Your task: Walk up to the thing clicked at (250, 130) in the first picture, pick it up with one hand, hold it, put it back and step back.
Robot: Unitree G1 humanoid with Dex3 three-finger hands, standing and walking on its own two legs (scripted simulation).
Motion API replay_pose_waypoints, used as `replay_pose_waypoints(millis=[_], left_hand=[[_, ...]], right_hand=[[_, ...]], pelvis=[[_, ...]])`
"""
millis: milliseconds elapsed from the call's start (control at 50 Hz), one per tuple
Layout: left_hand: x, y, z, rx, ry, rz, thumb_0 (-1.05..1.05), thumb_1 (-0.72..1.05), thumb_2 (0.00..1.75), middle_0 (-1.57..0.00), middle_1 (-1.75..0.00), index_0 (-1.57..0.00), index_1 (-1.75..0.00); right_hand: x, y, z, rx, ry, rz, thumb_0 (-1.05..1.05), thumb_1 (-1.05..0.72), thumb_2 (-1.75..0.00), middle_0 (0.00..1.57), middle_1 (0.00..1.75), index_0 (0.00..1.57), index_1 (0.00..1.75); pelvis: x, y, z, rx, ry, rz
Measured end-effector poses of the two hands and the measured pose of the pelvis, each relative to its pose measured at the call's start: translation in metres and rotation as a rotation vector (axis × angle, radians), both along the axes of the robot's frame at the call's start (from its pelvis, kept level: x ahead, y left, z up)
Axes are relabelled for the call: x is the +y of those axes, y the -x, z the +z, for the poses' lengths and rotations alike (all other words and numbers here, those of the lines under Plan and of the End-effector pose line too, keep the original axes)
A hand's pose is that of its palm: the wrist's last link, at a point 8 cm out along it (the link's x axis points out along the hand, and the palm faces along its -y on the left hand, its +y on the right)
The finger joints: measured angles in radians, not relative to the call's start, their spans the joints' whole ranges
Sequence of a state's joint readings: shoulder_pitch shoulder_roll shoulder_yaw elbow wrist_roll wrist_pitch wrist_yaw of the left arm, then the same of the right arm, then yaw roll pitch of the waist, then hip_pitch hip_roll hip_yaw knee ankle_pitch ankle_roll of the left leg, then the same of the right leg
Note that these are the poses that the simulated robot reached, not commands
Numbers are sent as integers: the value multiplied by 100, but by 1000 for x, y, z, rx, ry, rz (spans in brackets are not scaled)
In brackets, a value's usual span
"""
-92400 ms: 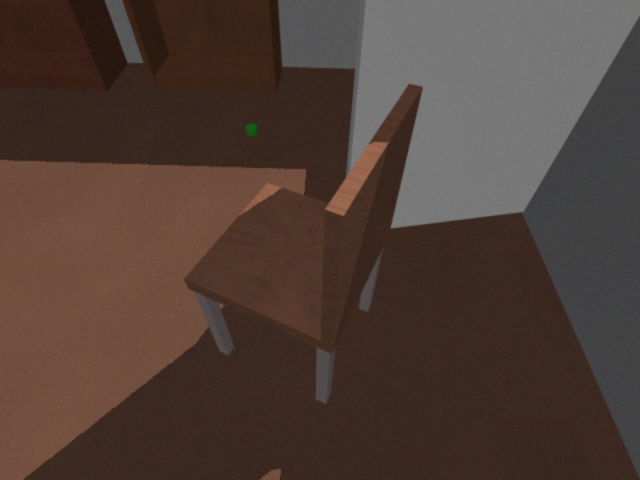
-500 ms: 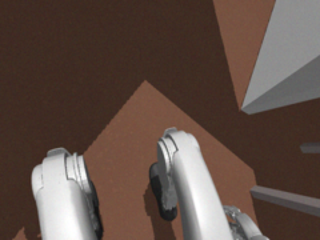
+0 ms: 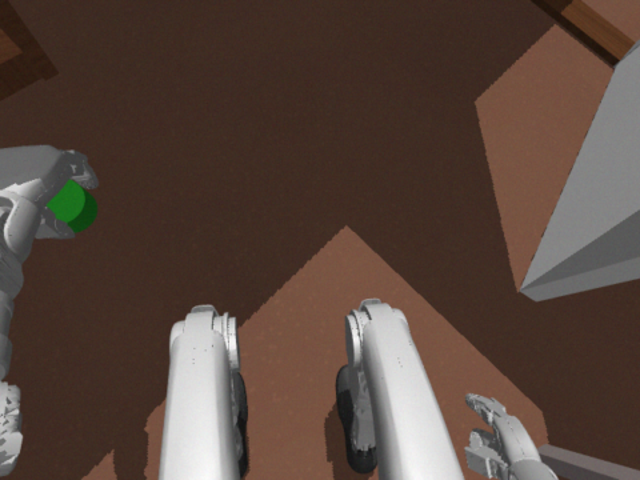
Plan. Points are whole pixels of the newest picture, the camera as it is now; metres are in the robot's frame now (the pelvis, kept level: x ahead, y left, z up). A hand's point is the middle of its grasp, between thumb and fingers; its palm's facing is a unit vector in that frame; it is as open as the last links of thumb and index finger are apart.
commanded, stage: lift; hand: left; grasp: from above
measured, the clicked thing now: (65, 206) +0.46 +0.33 -0.11
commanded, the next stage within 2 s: hold in 0.98 s
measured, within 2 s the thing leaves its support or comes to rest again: neither
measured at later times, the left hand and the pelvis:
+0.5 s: hand out of the picture +0.36 +0.29 +0.14, palm faces -0.44 -0.12 -0.89, open 8.4 cm; pelvis +0.03 +0.00 +0.20, yaw +4 degrees
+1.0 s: hand out of the picture +0.38 +0.27 +0.22, palm faces -0.43 -0.11 -0.89, open 8.5 cm; pelvis +0.07 +0.00 +0.28, yaw +4 degrees
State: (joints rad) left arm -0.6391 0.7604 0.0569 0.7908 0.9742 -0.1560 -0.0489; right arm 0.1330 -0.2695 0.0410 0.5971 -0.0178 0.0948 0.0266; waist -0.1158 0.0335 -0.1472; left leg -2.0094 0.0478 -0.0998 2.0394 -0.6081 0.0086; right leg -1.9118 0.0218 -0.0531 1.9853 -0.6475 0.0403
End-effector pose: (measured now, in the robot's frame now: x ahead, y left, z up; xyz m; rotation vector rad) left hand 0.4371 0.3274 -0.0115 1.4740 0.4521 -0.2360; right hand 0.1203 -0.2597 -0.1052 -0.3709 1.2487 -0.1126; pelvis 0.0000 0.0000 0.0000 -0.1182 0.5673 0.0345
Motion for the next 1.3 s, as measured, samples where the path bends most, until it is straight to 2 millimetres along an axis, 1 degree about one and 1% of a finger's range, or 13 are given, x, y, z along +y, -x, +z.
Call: replay_pose_waypoints(millis=[120, 260, 380, 460, 580, 660, 760, 880, 1000, 1120, 1300], left_hand=[[-10, 21, 50, -11, 5, 1, 0, 29, 29, -65, -58, -77, -52], [-22, 49, 113, -1, 19, 9, 1, 28, 32, -63, -62, -75, -55], [-28, 61, 168, -5, 13, 24, 1, 27, 35, -61, -65, -74, -58], [-31, 65, 194, 10, 11, 39, 1, 27, 35, -60, -67, -73, -60], [-43, 71, 221, 29, 13, 29, 1, 27, 34, -59, -70, -72, -63], [-51, 71, 235, 19, 5, 18, 1, 27, 34, -58, -72, -72, -64], [-57, 65, 253, 0, -9, 14, 1, 26, 35, -57, -74, -72, -66], [-58, 57, 273, 1, -19, 30, 1, 25, 38, -57, -76, -71, -68], [-60, 55, 287, 18, -7, 42, 1, 25, 39, -56, -76, -70, -69], [-62, 52, 298, 16, -4, 37, 1, 24, 39, -56, -77, -70, -69], [-64, 40, 317, 9, -16, 25, 1, 24, 39, -55, -78, -70, -70]], right_hand=[[6, -7, 41, -57, -18, -21, 0, -91, -90, 20, 30, 20, 30], [7, -9, 102, -94, -26, -49, 0, -91, -90, 20, 30, 20, 30], [4, -15, 154, -146, -24, -63, 0, -91, -90, 20, 30, 20, 30], [1, -20, 183, -185, -24, -69, 0, -91, -90, 20, 30, 20, 30], [-3, -28, 218, -223, -28, -79, 0, -91, -90, 20, 30, 20, 30], [-3, -32, 235, -236, -33, -81, 0, -92, -90, 20, 30, 20, 30], [-1, -35, 250, -238, -45, -91, 0, -92, -90, 20, 30, 20, 30], [3, -37, 264, -229, -64, -109, 0, -92, -90, 20, 30, 20, 30], [7, -42, 274, -220, -77, -119, 0, -91, -90, 20, 30, 20, 30], [9, -55, 283, -223, -82, -114, 0, -91, -90, 20, 30, 20, 30], [8, -81, 298, -255, -82, -109, 0, -91, -90, 20, 30, 20, 30]], pelvis=[[0, 1, 44, -45, -9, 13], [0, -7, 106, -105, -26, 28], [-3, -17, 155, -174, -47, 39], [-4, -24, 183, -212, -57, 43], [-4, -35, 216, -255, -71, 43], [-4, -42, 233, -282, -80, 41], [-3, -49, 250, -312, -89, 37], [-1, -57, 268, -342, -97, 30], [2, -68, 282, -366, -105, 27], [3, -78, 293, -386, -110, 28], [4, -91, 304, -413, -117, 27]])
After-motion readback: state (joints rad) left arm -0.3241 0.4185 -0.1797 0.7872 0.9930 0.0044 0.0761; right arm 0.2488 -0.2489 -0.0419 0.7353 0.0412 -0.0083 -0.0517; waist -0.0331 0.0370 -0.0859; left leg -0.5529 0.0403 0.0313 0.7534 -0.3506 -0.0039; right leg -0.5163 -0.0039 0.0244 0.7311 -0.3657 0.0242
